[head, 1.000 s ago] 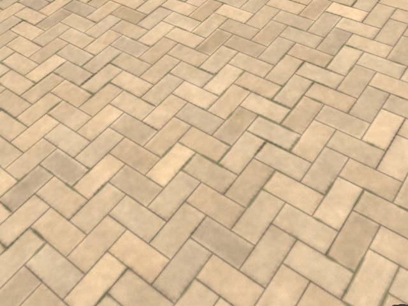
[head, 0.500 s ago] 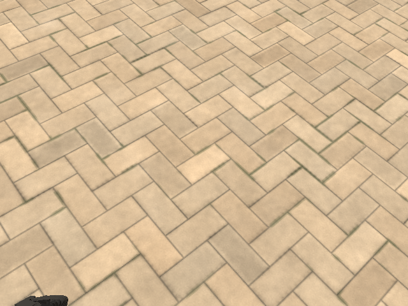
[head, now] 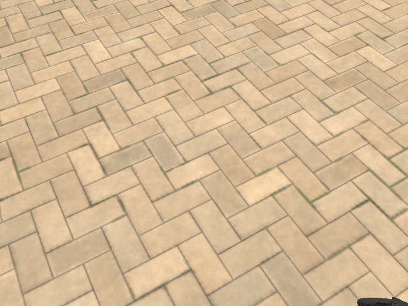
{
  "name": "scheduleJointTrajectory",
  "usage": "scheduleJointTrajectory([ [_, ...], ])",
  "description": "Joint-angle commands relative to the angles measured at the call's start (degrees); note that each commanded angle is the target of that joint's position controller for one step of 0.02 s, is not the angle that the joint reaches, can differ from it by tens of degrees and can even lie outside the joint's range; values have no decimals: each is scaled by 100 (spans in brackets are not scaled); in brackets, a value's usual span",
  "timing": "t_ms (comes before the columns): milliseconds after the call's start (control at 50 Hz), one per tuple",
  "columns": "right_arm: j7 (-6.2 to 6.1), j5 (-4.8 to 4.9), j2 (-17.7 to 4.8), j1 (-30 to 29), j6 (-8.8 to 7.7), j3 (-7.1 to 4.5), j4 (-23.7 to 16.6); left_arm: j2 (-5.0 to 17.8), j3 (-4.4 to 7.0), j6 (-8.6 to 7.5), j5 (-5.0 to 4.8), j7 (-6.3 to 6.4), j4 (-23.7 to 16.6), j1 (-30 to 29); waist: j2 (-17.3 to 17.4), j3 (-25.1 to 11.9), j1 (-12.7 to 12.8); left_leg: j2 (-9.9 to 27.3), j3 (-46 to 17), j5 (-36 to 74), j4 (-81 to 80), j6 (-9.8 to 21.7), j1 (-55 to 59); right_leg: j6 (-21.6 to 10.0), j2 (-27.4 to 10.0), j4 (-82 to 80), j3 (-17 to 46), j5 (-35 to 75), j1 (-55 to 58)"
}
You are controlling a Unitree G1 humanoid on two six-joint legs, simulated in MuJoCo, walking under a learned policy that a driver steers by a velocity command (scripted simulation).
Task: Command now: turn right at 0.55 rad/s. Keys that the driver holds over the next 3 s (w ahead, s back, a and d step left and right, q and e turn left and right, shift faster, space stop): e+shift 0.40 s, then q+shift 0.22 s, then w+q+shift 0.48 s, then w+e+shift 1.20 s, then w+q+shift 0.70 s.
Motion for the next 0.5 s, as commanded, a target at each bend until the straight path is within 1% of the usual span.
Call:
scheduleJointTrajectory([
  [20,-53,93,-736,-215,-98,-361,-619,1121,301,-136,77,85,-346,396,-1363,-687,5,-196,-135,-1639,2260,-300,-1604,-1822,-1897,-1260,3164,3313,1577],
  [40,-11,133,-677,-127,-90,-364,-595,1136,328,-134,26,135,-402,191,-991,-746,-146,-21,-271,-1340,2443,-318,-1717,-1587,-1706,-1111,2816,3193,1608],
  [60,22,142,-615,-109,-93,-351,-579,1128,348,-84,-61,185,-477,-71,-784,-716,-257,94,-249,-990,1918,-340,-1689,-1300,-1436,-1069,2463,2952,1521],
  [80,39,141,-562,-187,-115,-347,-583,1058,356,4,-134,236,-544,-245,-749,-735,-261,130,-150,-711,1246,-384,-1568,-1091,-1200,-1075,2276,2630,1481],
  [100,75,154,-451,-248,-147,-326,-585,1057,377,118,-142,272,-586,-285,-826,-753,-223,32,3,-501,798,-449,-1349,-1020,-1034,-1066,2237,2518,1365],
  [120,117,179,-384,-192,-175,-319,-557,1082,405,215,-109,300,-630,-285,-939,-856,-213,-49,62,-296,447,-483,-1056,-996,-945,-1056,2268,2449,1247],
  [140,157,210,-384,-59,-195,-327,-507,1101,430,277,-87,310,-686,-322,-1051,-951,-231,-99,82,-121,77,-481,-728,-972,-888,-1051,2305,2367,1098],
  [160,191,231,-428,88,-213,-346,-452,1121,449,314,-84,301,-738,-355,-1144,-995,-241,-133,102,41,-321,-464,-421,-948,-858,-1057,2386,2270,935],
  [180,214,237,-502,256,-226,-379,-396,1126,459,334,-106,286,-782,-397,-1203,-1011,-273,-147,117,258,-736,-446,-144,-911,-831,-1054,2508,2075,790],
  [200,219,230,-572,507,-236,-426,-311,1107,451,343,-152,279,-833,-519,-1203,-1013,-408,-129,156,684,-1346,-403,261,-806,-737,-995,2567,1701,562],
  [220,198,222,-671,761,-232,-488,-205,1022,418,340,-194,279,-871,-585,-1131,-995,-528,4,200,1240,-2013,-315,838,-608,-543,-863,2489,1037,154],
  [240,146,171,-1006,910,-204,-585,-195,752,340,340,-145,270,-844,-299,-516,-1065,-418,926,-602,1134,-2334,16,1601,-298,-127,-143,2099,-502,-628],
  [260,133,-54,-1494,576,-147,-643,-326,474,284,298,-104,251,-931,-5,1317,-839,-97,2344,-2450,997,-2690,862,1501,12,753,1289,981,-1911,-1780],
  [280,146,-249,-1280,279,-215,-578,-496,954,408,218,-14,238,-891,102,1170,-523,-26,2894,-2772,1177,-2825,1278,858,191,142,2492,921,-1831,-1932],
  [300,100,-207,-944,-58,-253,-477,-589,1255,503,230,-41,221,-765,95,680,-293,62,2598,-2061,1213,-2735,1199,543,260,-57,3022,712,-1408,-1835],
  [320,47,-102,-795,-276,-265,-432,-628,1211,511,281,-33,230,-626,210,398,-165,110,2138,-1378,1131,-2651,981,452,339,-131,3262,592,-989,-1818],
  [340,-20,-11,-756,-344,-264,-413,-630,1092,489,325,-13,235,-572,267,389,-141,84,1922,-956,1297,-2569,873,571,415,-192,3580,497,-619,-1960],
  [360,-74,17,-740,-256,-256,-383,-611,946,439,347,-25,206,-600,244,451,-108,-2,1832,-561,1771,-2532,900,590,505,-272,3871,337,-431,-2046],
  [400,-131,-25,-756,96,-226,-371,-541,803,352,336,-77,161,-816,-86,509,-99,-240,1783,-93,2236,-2533,1048,848,659,-449,3754,12,-202,-2278],
  [420,-124,-31,-789,447,-206,-377,-443,683,274,312,-49,159,-939,-368,443,-153,-463,1814,-182,2497,-2505,1199,1037,712,-447,3475,13,-268,-2285],
  [440,-95,-22,-876,727,-186,-393,-336,574,216,290,-4,165,-1034,-522,391,-253,-560,1912,-305,2840,-2444,1339,1275,737,-393,3215,87,-457,-2235],
  [460,-48,0,-950,860,-171,-408,-264,475,162,269,37,172,-1067,-558,373,-372,-575,1994,-384,3178,-2354,1439,1460,727,-330,2925,184,-667,-2093],
  [480,9,24,-966,817,-167,-403,-242,384,110,255,74,178,-1047,-526,377,-481,-526,2016,-359,3409,-2270,1477,1519,689,-294,2549,244,-812,-1835],
  [500,74,53,-900,626,-180,-366,-251,277,51,246,121,182,-992,-456,393,-568,-418,1970,-249,3529,-2205,1450,1397,638,-336,2014,228,-861,-1404],
])
Next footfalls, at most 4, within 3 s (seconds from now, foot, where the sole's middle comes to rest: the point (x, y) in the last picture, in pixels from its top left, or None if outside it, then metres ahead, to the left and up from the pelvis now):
0.24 left None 0.07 0.11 -0.77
0.64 right None -0.03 -0.13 -0.77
1.10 left None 0.31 0.15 -0.77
1.58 right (196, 231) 0.73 0.11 -0.77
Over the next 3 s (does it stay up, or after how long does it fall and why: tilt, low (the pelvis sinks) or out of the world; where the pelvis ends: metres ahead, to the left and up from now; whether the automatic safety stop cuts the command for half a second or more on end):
stays up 1.66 -0.39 -0.01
